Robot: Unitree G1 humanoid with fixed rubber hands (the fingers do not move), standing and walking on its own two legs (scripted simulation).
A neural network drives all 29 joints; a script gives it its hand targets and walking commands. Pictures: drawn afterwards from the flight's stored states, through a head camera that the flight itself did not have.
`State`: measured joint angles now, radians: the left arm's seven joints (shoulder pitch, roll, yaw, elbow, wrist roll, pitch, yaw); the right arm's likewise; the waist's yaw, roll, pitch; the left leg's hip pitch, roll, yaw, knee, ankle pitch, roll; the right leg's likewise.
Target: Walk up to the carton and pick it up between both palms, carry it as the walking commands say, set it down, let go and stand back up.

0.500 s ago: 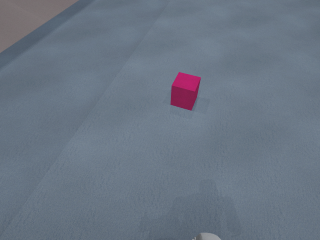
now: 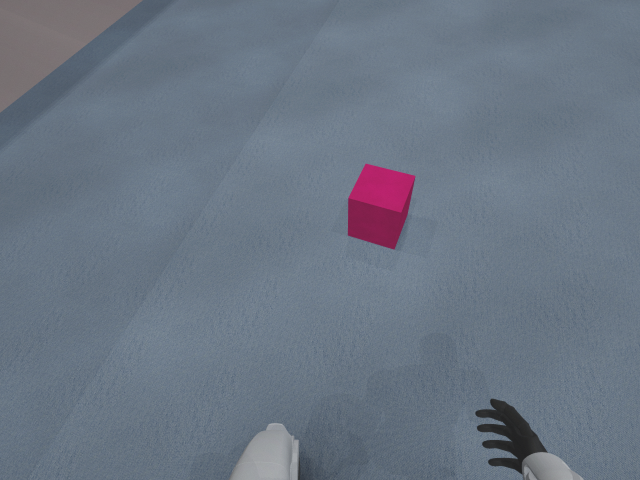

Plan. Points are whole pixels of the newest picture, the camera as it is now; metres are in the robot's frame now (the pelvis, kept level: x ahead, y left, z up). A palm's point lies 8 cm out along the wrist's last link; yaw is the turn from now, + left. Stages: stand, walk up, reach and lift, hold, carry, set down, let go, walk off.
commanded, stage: walk up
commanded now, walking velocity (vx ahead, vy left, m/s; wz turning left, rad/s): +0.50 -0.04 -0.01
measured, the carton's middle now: (380, 207) +1.07 -0.11 -0.67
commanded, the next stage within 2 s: none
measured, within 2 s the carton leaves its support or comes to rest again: neither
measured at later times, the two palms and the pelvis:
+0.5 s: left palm (215, 294) +0.40 +0.24 -0.13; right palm (548, 433) +0.20 -0.27 -0.14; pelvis +0.28 -0.01 -0.01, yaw -1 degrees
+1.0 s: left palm (210, 258) +0.49 +0.28 -0.16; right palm (470, 206) +0.61 -0.23 -0.13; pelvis +0.51 +0.01 -0.02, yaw -2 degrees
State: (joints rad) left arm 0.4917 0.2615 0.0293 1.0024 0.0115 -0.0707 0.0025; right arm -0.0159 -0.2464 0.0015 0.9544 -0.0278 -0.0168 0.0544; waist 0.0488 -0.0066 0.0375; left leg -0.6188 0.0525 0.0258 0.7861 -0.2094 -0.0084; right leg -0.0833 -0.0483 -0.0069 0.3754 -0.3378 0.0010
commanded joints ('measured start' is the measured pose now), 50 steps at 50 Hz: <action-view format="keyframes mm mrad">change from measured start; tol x32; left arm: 1 8 101 30 13 7 2 6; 21 -425 34 3 -130 14 53 -82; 27 79 306 81 38 17 -6 -13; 50 -100 86 52 -32 -1 49 2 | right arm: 1 -50 -21 -27 -96 21 -23 10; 6 537 -290 -103 74 -24 -47 -45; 40 12 -26 -35 -40 16 -3 -4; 50 416 -265 -95 61 21 -23 -75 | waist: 1 15 -204 27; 6 -207 364 -163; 23 -47 245 9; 27 111 -392 -154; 50 -126 167 -122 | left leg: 1 165 21 83 -212 63 -16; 4 589 -52 176 -280 38 -2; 7 808 483 -672 -556 -134 168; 20 458 256 -75 -654 -26 124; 25 376 120 49 -113 137 92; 28 -86 20 -62 449 -344 23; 45 402 -23 144 -346 106 -25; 48 788 470 -525 -467 494 138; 50 713 458 -424 -448 532 220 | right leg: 1 24 -147 67 -162 311 -114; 4 -96 -82 -1 247 521 -87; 7 -603 27 69 943 -239 -24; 24 -92 15 -189 109 170 27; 28 266 -379 627 -133 42 -164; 39 -61 -176 74 -199 392 -131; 46 -104 -73 -38 277 479 -59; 48 -466 83 -42 731 -311 18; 50 -516 -16 53 862 -210 27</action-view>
